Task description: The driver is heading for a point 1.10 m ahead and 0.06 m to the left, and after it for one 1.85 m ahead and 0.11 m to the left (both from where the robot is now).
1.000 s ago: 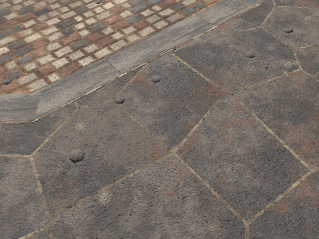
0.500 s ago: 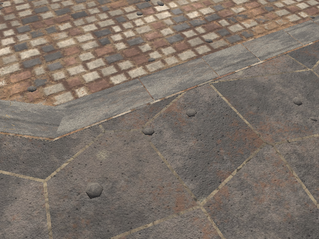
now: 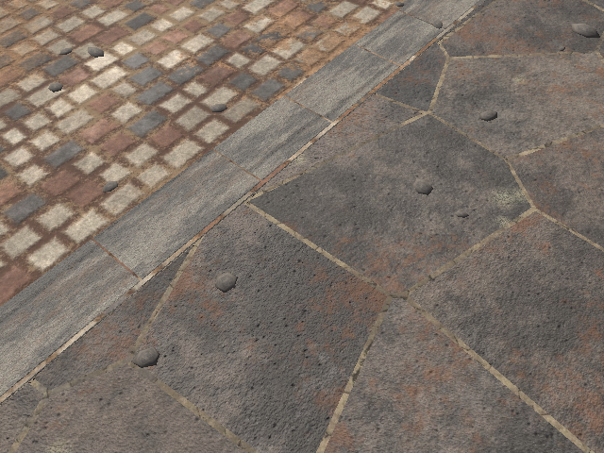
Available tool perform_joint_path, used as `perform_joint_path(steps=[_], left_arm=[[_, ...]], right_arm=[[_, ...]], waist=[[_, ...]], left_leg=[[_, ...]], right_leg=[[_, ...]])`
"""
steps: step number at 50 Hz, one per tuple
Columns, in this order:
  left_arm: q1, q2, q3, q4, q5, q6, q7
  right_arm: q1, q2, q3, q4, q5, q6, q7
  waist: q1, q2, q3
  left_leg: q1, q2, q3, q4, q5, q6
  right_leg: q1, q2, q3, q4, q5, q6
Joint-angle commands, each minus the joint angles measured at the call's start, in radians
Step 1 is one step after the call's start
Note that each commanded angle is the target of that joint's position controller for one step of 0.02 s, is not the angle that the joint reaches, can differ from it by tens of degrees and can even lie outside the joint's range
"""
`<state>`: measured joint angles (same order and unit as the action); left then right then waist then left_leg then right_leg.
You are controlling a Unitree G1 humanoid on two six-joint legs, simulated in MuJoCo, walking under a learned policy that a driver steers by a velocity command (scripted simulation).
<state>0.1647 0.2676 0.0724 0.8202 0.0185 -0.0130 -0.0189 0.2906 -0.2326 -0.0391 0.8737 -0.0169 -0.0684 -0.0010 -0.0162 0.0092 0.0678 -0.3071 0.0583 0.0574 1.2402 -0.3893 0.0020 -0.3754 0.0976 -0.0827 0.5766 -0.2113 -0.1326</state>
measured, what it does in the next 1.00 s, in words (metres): walks ahead: left foot, then right foot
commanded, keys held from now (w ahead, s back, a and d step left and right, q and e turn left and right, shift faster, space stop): w+e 0.28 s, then w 0.02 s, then w+q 0.70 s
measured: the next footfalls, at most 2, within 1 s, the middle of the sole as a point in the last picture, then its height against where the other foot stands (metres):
left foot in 0.44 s outside the picture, level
right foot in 0.94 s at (368, 359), level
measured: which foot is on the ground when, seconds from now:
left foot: up 0.00-0.42, down 0.44-0.94, up 0.96-1.00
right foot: down 0.00-0.44, up 0.46-0.92, down 0.94-1.00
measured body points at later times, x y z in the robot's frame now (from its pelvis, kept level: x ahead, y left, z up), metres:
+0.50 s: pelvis +0.29 +0.03 +0.00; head +0.31 +0.03 +0.45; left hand +0.34 +0.31 -0.13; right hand +0.40 -0.25 -0.10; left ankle +0.38 +0.10 -0.72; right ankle +0.09 -0.04 -0.65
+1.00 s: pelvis +0.54 -0.03 +0.00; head +0.56 -0.04 +0.45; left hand +0.75 +0.21 -0.07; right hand +0.53 -0.31 -0.13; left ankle +0.40 +0.08 -0.69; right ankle +0.62 -0.12 -0.72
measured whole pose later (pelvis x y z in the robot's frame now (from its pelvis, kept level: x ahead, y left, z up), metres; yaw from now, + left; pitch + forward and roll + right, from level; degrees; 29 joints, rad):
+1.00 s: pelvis +0.54 -0.03 +0.00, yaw +4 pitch +1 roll +0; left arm 0.04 0.25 0.00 0.70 0.04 -0.08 0.01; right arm 0.43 -0.28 -0.08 0.88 0.00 -0.04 0.00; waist -0.08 0.01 0.02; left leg -0.18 -0.12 -0.16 0.81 -0.48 0.07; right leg -0.41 0.02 0.00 0.54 -0.14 -0.03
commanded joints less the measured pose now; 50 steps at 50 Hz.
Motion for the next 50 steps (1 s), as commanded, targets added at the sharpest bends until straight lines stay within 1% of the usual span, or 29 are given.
perform_joint_path(steps=[1,3,6,10,15,17,19,20,21,22,23,24,25,26,27,28,29,31,33,35,39,42,44,45,46,47,48,49,50], left_arm=[[0.099,0.116,0.032,-0.014,-0.019,-0.013,0.02],[0.108,0.116,0.027,-0.013,-0.023,-0.035,0.015],[0.157,0.15,0.035,-0.004,-0.019,-0.046,0.012],[0.234,0.15,0.036,0.006,-0.019,-0.043,0.012],[0.304,0.158,0.036,0.014,-0.007,-0.039,0.022],[0.304,0.149,0.029,0.021,-0.004,-0.045,0.03],[0.272,0.163,0.027,0.021,-0.001,-0.054,0.033],[0.26,0.175,0.029,0.025,0.002,-0.058,0.033],[0.255,0.17,0.025,0.029,0.004,-0.06,0.029],[0.262,0.122,0.01,0.006,0.004,-0.063,0.026],[0.397,0.045,-0.002,-0.005,-0.023,-0.063,0.018],[0.358,0.112,0.0,0.007,0.016,-0.062,0.022],[0.253,0.126,0.003,-0.01,0.021,-0.063,0.017],[0.176,0.118,-0.003,-0.029,0.023,-0.068,0.012],[0.15,0.108,-0.006,-0.041,0.026,-0.065,0.007],[0.154,0.099,-0.011,-0.046,0.034,-0.055,0.003],[0.16,0.087,-0.016,-0.047,0.036,-0.048,0.0],[0.139,0.074,-0.024,-0.058,0.035,-0.038,-0.003],[0.06,0.067,-0.031,-0.084,0.032,-0.032,-0.003],[-0.042,0.061,-0.039,-0.118,0.028,-0.031,-0.003],[-0.175,0.051,-0.051,-0.161,0.016,-0.037,-0.006],[-0.228,0.059,-0.053,-0.187,0.007,-0.047,-0.002],[-0.19,0.077,-0.047,-0.186,0.004,-0.056,0.002],[-0.135,0.09,-0.042,-0.171,0.003,-0.061,0.006],[-0.039,0.106,-0.033,-0.141,0.005,-0.07,0.015],[0.075,0.157,-0.015,-0.117,0.019,-0.083,0.03],[0.217,0.242,0.006,-0.116,0.042,-0.083,0.048],[0.194,0.287,0.021,-0.109,0.036,-0.062,0.046],[0.135,0.188,0.006,-0.117,0.025,-0.052,0.042]], right_arm=[[-0.006,-0.118,-0.022,-0.097,-0.021,-0.012,0.0],[0.008,-0.102,-0.02,-0.098,-0.033,0.022,0.007],[-0.079,-0.087,-0.015,-0.133,-0.032,0.04,0.013],[-0.238,-0.091,-0.011,-0.184,-0.024,0.039,0.017],[-0.362,-0.096,0.0,-0.233,-0.014,0.023,0.025],[-0.347,-0.098,0.002,-0.232,-0.014,0.014,0.029],[-0.257,-0.123,-0.009,-0.205,-0.013,0.007,0.024],[-0.165,-0.145,-0.021,-0.174,-0.012,0.004,0.016],[-0.027,-0.166,-0.032,-0.131,-0.015,-0.005,0.006],[0.136,-0.221,-0.046,-0.11,-0.03,-0.012,-0.007],[0.176,-0.335,-0.075,-0.088,-0.038,-0.005,-0.004],[0.101,-0.254,-0.063,-0.087,0.002,0.01,0.012],[0.004,-0.185,-0.049,-0.111,0.011,0.013,0.019],[-0.027,-0.146,-0.038,-0.11,0.005,0.01,0.024],[-0.022,-0.133,-0.033,-0.097,0.003,0.005,0.022],[-0.01,-0.123,-0.028,-0.078,0.008,0.0,0.019],[0.011,-0.13,-0.03,-0.063,0.011,-0.005,0.018],[0.053,-0.151,-0.039,-0.043,0.02,-0.01,0.015],[0.078,-0.167,-0.046,-0.035,0.019,-0.005,0.011],[0.111,-0.164,-0.049,-0.026,0.019,0.001,0.009],[0.174,-0.174,-0.059,-0.014,0.014,0.006,0.008],[0.196,-0.182,-0.064,-0.016,0.005,0.011,0.003],[0.164,-0.194,-0.07,-0.031,0.001,0.014,-0.003],[0.137,-0.203,-0.073,-0.041,0.0,0.015,-0.004],[0.111,-0.209,-0.075,-0.049,0.004,0.013,-0.002],[0.108,-0.184,-0.069,-0.056,0.014,0.005,0.005],[0.124,-0.104,-0.048,-0.095,0.038,-0.002,0.008],[0.203,-0.096,-0.045,-0.117,0.035,0.006,0.006],[0.184,-0.153,-0.053,-0.079,0.004,0.026,-0.001]], waist=[[0.005,0.009,-0.069],[-0.015,0.001,-0.084],[0.003,-0.021,-0.052],[0.066,-0.056,-0.026],[0.113,-0.072,-0.028],[0.105,-0.085,-0.028],[0.058,-0.101,-0.036],[0.015,-0.095,-0.074],[-0.051,-0.056,-0.147],[-0.11,0.025,-0.268],[-0.039,0.287,-0.339],[-0.015,0.165,-0.251],[0.001,0.063,-0.114],[0.0,0.01,-0.073],[0.015,0.024,-0.052],[0.031,0.053,-0.056],[0.038,0.073,-0.07],[0.039,0.071,-0.079],[0.025,0.065,-0.053],[-0.002,0.065,-0.023],[-0.051,0.065,-0.03],[-0.066,0.071,-0.038],[-0.034,0.079,-0.046],[-0.005,0.081,-0.059],[0.044,0.057,-0.093],[0.094,-0.014,-0.171],[0.139,-0.16,-0.323],[0.074,-0.323,-0.333],[0.045,-0.151,-0.196]], left_leg=[[-0.292,0.061,-0.095,-0.031,0.079,-0.008],[-0.246,0.057,-0.083,-0.093,0.075,-0.031],[-0.296,0.055,-0.062,-0.219,0.166,-0.056],[-0.364,0.037,-0.065,-0.418,0.317,-0.067],[-0.358,-0.012,-0.062,-0.582,0.361,-0.048],[-0.284,-0.019,-0.051,-0.651,0.359,-0.015],[-0.13,-0.047,-0.034,-0.706,0.297,0.032],[-0.022,-0.079,-0.017,-0.731,0.249,0.056],[0.139,-0.084,-0.014,-0.783,0.254,0.086],[0.356,0.099,-0.23,-0.797,0.126,0.142],[0.571,0.335,-0.755,-0.915,0.089,0.301],[0.501,0.314,-0.884,-0.994,-0.029,0.31],[0.373,0.269,-0.699,-0.989,-0.012,0.29],[0.288,0.211,-0.579,-0.996,0.123,0.267],[0.243,0.161,-0.497,-1.003,0.243,0.243],[0.211,0.121,-0.44,-1.011,0.333,0.226],[0.202,0.103,-0.41,-1.012,0.415,0.228],[0.19,0.092,-0.382,-1.022,0.484,0.249],[0.162,0.082,-0.372,-1.053,0.434,0.259],[0.151,0.066,-0.368,-1.072,0.397,0.248],[0.187,0.051,-0.372,-1.033,0.439,0.22],[0.223,0.064,-0.403,-0.966,0.531,0.207],[0.207,0.071,-0.436,-0.917,0.548,0.18],[0.179,0.067,-0.449,-0.879,0.558,0.164],[0.142,0.033,-0.439,-0.788,0.587,0.143],[0.073,-0.033,-0.386,-0.603,0.53,0.115],[-0.086,-0.113,-0.26,-0.325,0.24,0.082],[-0.303,-0.196,-0.167,-0.164,-0.193,0.076],[-0.361,-0.097,-0.171,-0.069,-0.115,0.082]], right_leg=[[0.276,-0.287,0.414,-0.334,0.288,-0.173],[0.226,-0.249,0.363,-0.345,0.369,-0.171],[0.196,-0.215,0.343,-0.376,0.325,-0.156],[0.26,-0.196,0.366,-0.372,0.285,-0.118],[0.369,-0.213,0.4,-0.3,0.404,-0.102],[0.391,-0.237,0.393,-0.289,0.448,-0.078],[0.382,-0.252,0.373,-0.249,0.575,-0.041],[0.393,-0.236,0.342,-0.145,0.715,-0.026],[0.373,-0.186,0.284,0.04,0.747,-0.007],[0.236,-0.138,0.235,0.317,0.504,0.012],[-0.099,0.058,0.138,0.641,-0.197,0.067],[-0.234,0.0,0.192,0.713,-0.266,0.052],[-0.259,-0.065,0.181,0.699,-0.167,0.055],[-0.241,-0.097,0.169,0.646,-0.11,0.061],[-0.221,-0.123,0.16,0.59,-0.092,0.071],[-0.183,-0.136,0.153,0.545,-0.083,0.087],[-0.159,-0.136,0.141,0.518,-0.082,0.103],[-0.168,-0.139,0.12,0.469,-0.089,0.132],[-0.207,-0.15,0.103,0.388,-0.051,0.157],[-0.234,-0.156,0.094,0.278,0.026,0.177],[-0.212,-0.133,0.091,0.115,0.143,0.186],[-0.173,-0.108,0.098,0.044,0.135,0.176],[-0.072,-0.095,0.112,-0.02,0.088,0.157],[0.021,-0.081,0.109,-0.057,0.058,0.145],[0.165,-0.065,0.102,-0.122,0.06,0.126],[0.35,-0.151,0.181,-0.163,0.024,0.09],[0.588,-0.41,0.456,-0.216,-0.215,0.029],[0.625,-0.551,0.825,-0.333,-0.31,-0.059],[0.503,-0.521,0.767,-0.325,-0.403,-0.062]])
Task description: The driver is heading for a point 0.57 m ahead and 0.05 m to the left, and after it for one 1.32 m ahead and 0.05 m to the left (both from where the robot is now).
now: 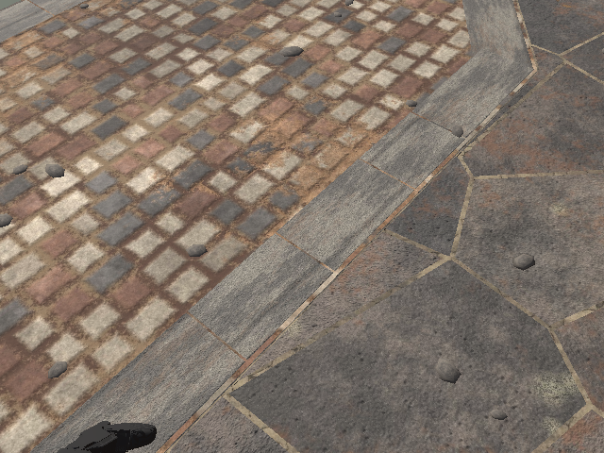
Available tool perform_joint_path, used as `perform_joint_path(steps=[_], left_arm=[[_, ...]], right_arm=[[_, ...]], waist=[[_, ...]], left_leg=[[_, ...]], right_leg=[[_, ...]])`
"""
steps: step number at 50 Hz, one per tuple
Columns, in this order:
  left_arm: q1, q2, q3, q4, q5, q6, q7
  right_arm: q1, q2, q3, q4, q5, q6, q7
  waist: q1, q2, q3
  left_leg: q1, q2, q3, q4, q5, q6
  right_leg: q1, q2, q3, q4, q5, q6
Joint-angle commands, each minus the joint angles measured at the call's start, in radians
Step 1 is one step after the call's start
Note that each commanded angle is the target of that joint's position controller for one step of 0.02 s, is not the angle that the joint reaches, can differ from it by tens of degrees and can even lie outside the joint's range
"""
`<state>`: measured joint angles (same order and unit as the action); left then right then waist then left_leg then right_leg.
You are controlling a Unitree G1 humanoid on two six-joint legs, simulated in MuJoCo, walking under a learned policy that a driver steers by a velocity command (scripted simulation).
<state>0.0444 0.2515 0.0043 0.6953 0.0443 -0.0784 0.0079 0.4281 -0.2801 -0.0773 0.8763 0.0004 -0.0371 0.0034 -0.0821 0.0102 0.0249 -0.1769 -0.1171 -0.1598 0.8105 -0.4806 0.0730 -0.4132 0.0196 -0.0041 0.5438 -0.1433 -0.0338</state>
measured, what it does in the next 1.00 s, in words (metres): walks ahead: left foot, then right foot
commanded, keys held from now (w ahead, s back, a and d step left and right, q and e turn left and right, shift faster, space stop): w+q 0.44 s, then w+e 0.24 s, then e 0.32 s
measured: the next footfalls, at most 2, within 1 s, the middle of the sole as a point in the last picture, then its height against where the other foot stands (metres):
left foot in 0.46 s outside the picture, level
right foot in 0.98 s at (268, 394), level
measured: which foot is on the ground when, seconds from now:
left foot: up 0.00-0.44, down 0.46-0.98, up 1.00-1.00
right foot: down 0.00-0.46, up 0.48-0.96, down 0.98-1.00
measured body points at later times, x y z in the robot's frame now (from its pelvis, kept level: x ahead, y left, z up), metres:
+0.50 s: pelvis +0.24 +0.05 -0.01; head +0.28 +0.07 +0.44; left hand +0.13 +0.29 -0.15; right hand +0.53 -0.10 -0.10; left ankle +0.32 +0.14 -0.73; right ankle +0.09 -0.10 -0.70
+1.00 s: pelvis +0.47 +0.11 -0.01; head +0.50 +0.11 +0.44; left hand +0.56 +0.37 -0.13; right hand +0.53 -0.14 -0.15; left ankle +0.32 +0.14 -0.70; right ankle +0.57 +0.07 -0.73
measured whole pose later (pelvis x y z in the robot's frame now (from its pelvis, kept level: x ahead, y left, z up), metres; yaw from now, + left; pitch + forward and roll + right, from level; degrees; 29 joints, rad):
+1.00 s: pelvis +0.47 +0.11 -0.01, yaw +7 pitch +0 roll +1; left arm 0.17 0.22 0.04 0.81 0.04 -0.03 -0.03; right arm 0.31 -0.23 -0.04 0.91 -0.01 -0.04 -0.04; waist -0.01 -0.01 0.08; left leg -0.09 -0.01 0.23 0.71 -0.47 0.05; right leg -0.43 0.05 -0.10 0.56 -0.13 -0.13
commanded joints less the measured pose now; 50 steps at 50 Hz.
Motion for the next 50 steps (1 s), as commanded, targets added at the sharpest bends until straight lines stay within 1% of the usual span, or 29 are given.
perform_joint_path(steps=[1,2,4,7,12,15,18,19,21,22,23,24,25,26,27,28,29,30,31,34,36,39,41,43,45,47,48,49,50], left_arm=[[0.203,0.127,0.056,-0.003,-0.01,0.012,0.01],[0.177,0.099,0.047,0.0,-0.009,0.008,0.007],[0.197,0.089,0.045,0.024,-0.014,-0.007,0.008],[0.243,0.104,0.054,0.052,-0.027,-0.03,0.0],[0.293,0.109,0.06,0.091,-0.025,-0.028,-0.004],[0.319,0.124,0.065,0.11,-0.026,-0.025,-0.003],[0.366,0.148,0.072,0.138,-0.025,-0.015,0.004],[0.377,0.155,0.073,0.146,-0.024,-0.008,0.007],[0.386,0.184,0.078,0.159,-0.022,0.006,0.014],[0.39,0.2,0.081,0.164,-0.022,0.016,0.016],[0.4,0.194,0.075,0.168,-0.027,0.023,0.017],[0.408,0.152,0.058,0.146,-0.026,0.022,0.012],[0.467,0.028,0.029,0.089,-0.036,0.019,-0.013],[0.348,0.143,0.059,0.086,-0.028,0.021,-0.006],[0.28,0.131,0.058,0.069,-0.048,0.014,-0.008],[0.288,0.107,0.048,0.084,-0.052,0.007,-0.011],[0.313,0.099,0.05,0.108,-0.041,0.016,-0.014],[0.363,0.093,0.05,0.133,-0.027,0.036,-0.019],[0.385,0.087,0.052,0.151,-0.021,0.051,-0.025],[0.344,0.065,0.058,0.153,-0.024,0.067,-0.041],[0.29,0.057,0.061,0.144,-0.024,0.069,-0.04],[0.22,0.034,0.052,0.122,-0.022,0.063,-0.04],[0.152,0.013,0.04,0.1,-0.02,0.062,-0.046],[0.125,0.009,0.035,0.087,-0.015,0.063,-0.049],[0.159,0.026,0.04,0.086,-0.006,0.062,-0.048],[0.248,0.056,0.053,0.103,-0.001,0.057,-0.042],[0.324,0.075,0.063,0.121,0.002,0.047,-0.036],[0.412,0.118,0.079,0.134,0.01,0.032,-0.025],[0.386,0.247,0.111,0.126,-0.002,0.032,-0.014]], right_arm=[[-0.015,-0.1,-0.015,-0.081,-0.023,-0.001,0.007],[-0.044,-0.078,-0.012,-0.087,-0.024,0.002,0.016],[-0.064,-0.071,-0.011,-0.092,-0.04,0.023,0.033],[-0.134,-0.058,-0.006,-0.128,-0.037,0.037,0.05],[-0.295,-0.039,0.01,-0.186,-0.035,0.038,0.069],[-0.4,-0.021,0.027,-0.223,-0.034,0.032,0.082],[-0.466,-0.028,0.032,-0.253,-0.039,0.032,0.086],[-0.473,-0.033,0.031,-0.259,-0.042,0.032,0.084],[-0.431,-0.048,0.023,-0.254,-0.049,0.032,0.072],[-0.354,-0.063,0.014,-0.234,-0.051,0.028,0.065],[-0.205,-0.08,0.001,-0.185,-0.062,0.018,0.054],[-0.035,-0.141,-0.021,-0.138,-0.073,0.011,0.035],[-0.048,-0.232,-0.036,-0.144,-0.056,0.011,0.021],[0.0,-0.224,-0.038,-0.153,-0.027,0.02,0.008],[-0.067,-0.189,-0.028,-0.13,-0.024,0.017,-0.002],[-0.106,-0.133,-0.012,-0.117,-0.024,0.006,-0.003],[-0.146,-0.099,0.0,-0.112,-0.024,-0.006,-0.003],[-0.176,-0.071,0.01,-0.108,-0.021,-0.016,-0.003],[-0.175,-0.056,0.016,-0.101,-0.02,-0.028,-0.001],[-0.143,-0.074,0.011,-0.067,-0.017,-0.053,0.0],[-0.126,-0.063,0.017,-0.05,-0.018,-0.058,-0.004],[-0.143,-0.053,0.025,-0.042,-0.011,-0.057,-0.014],[-0.12,-0.057,0.027,-0.028,-0.007,-0.052,-0.025],[-0.082,-0.066,0.025,-0.008,-0.007,-0.043,-0.036],[-0.078,-0.084,0.019,0.001,-0.009,-0.032,-0.047],[-0.106,-0.108,0.009,-0.006,-0.01,-0.02,-0.057],[-0.125,-0.115,0.005,-0.014,-0.01,-0.013,-0.057],[-0.151,-0.127,0.001,-0.028,-0.002,-0.01,-0.052],[-0.058,-0.015,0.025,-0.072,-0.01,-0.011,-0.041]], waist=[[0.108,-0.061,-0.058],[0.093,-0.066,-0.017],[0.079,-0.123,-0.001],[0.075,-0.108,-0.014],[0.096,-0.091,0.024],[0.12,-0.094,0.047],[0.137,-0.091,0.064],[0.136,-0.093,0.061],[0.109,-0.114,0.018],[0.074,-0.118,-0.033],[0.01,-0.088,-0.118],[-0.057,0.007,-0.232],[0.017,0.241,-0.329],[-0.056,0.064,-0.342],[-0.022,0.035,-0.193],[0.021,0.009,-0.102],[0.06,0.001,-0.061],[0.094,0.027,-0.046],[0.103,0.038,-0.042],[0.109,0.041,0.0],[0.103,0.037,0.042],[0.105,0.061,0.049],[0.077,0.072,0.044],[0.059,0.075,0.029],[0.074,0.089,0.004],[0.112,0.1,-0.04],[0.147,0.081,-0.082],[0.213,0.007,-0.132],[0.117,-0.23,-0.216]], left_leg=[[-0.478,0.106,0.052,0.353,0.066,0.006],[-0.452,0.133,0.064,0.324,0.116,-0.004],[-0.426,0.158,0.086,0.31,0.155,-0.022],[-0.475,0.168,0.095,0.311,0.23,-0.037],[-0.545,0.181,0.134,0.151,0.388,-0.056],[-0.479,0.178,0.193,-0.026,0.464,-0.039],[-0.443,0.163,0.246,-0.133,0.406,-0.001],[-0.424,0.148,0.264,-0.159,0.365,0.016],[-0.321,0.083,0.306,-0.192,0.254,0.057],[-0.228,0.043,0.314,-0.215,0.213,0.084],[-0.01,0.017,0.288,-0.297,0.251,0.115],[0.277,0.168,0.082,-0.341,0.17,0.163],[0.561,0.502,-0.44,-0.412,0.209,0.281],[0.509,0.523,-0.505,-0.489,0.312,0.281],[0.388,0.483,-0.302,-0.492,0.456,0.25],[0.242,0.435,-0.179,-0.517,0.577,0.21],[0.155,0.388,-0.087,-0.545,0.61,0.165],[0.083,0.357,-0.017,-0.578,0.614,0.138],[0.046,0.343,0.02,-0.602,0.625,0.125],[0.049,0.321,0.107,-0.661,0.62,0.095],[0.057,0.314,0.178,-0.656,0.81,0.072],[0.059,0.284,0.288,-0.614,1.001,0.045],[0.086,0.282,0.325,-0.584,1.039,0.038],[0.151,0.297,0.338,-0.533,1.09,0.036],[0.201,0.32,0.342,-0.436,1.207,0.031],[0.211,0.335,0.343,-0.269,1.294,0.029],[0.193,0.326,0.343,-0.118,1.216,0.024],[0.098,0.27,0.365,0.14,0.965,-0.011],[-0.21,0.107,0.358,0.454,-0.026,-0.056]], right_leg=[[0.427,-0.384,0.539,-0.311,-0.388,-0.142],[0.357,-0.337,0.406,-0.335,-0.238,-0.122],[0.306,-0.278,0.245,-0.355,-0.04,-0.102],[0.328,-0.28,0.139,-0.374,0.14,-0.116],[0.355,-0.257,-0.023,-0.396,0.251,-0.114],[0.354,-0.251,-0.101,-0.393,0.272,-0.097],[0.428,-0.278,-0.142,-0.358,0.352,-0.084],[0.458,-0.284,-0.16,-0.324,0.431,-0.078],[0.502,-0.289,-0.203,-0.18,0.75,-0.064],[0.509,-0.29,-0.218,-0.043,0.864,-0.062],[0.424,-0.279,-0.233,0.154,0.809,-0.05],[0.207,-0.253,-0.234,0.426,0.478,-0.029],[-0.209,-0.076,-0.196,0.76,-0.433,0.022],[-0.264,-0.056,-0.019,0.848,-0.367,0.013],[-0.294,-0.098,0.013,0.825,-0.255,0.0],[-0.24,-0.12,0.022,0.74,-0.206,-0.006],[-0.181,-0.137,0.033,0.672,-0.187,-0.007],[-0.115,-0.137,0.04,0.637,-0.174,0.0],[-0.079,-0.128,0.044,0.62,-0.161,0.002],[-0.147,-0.115,0.054,0.573,-0.067,0.003],[-0.198,-0.101,0.05,0.515,-0.003,0.013],[-0.167,-0.081,-0.014,0.344,0.094,0.019],[-0.131,-0.065,-0.064,0.221,0.149,0.012],[-0.112,-0.043,-0.099,0.144,0.153,-0.003],[-0.066,-0.008,-0.12,0.11,0.071,-0.031],[0.025,0.035,-0.126,0.07,-0.019,-0.073],[0.11,0.049,-0.109,-0.002,0.003,-0.1],[0.254,-0.004,-0.026,-0.128,0.267,-0.147],[0.52,-0.295,0.295,0.008,0.995,-0.273]])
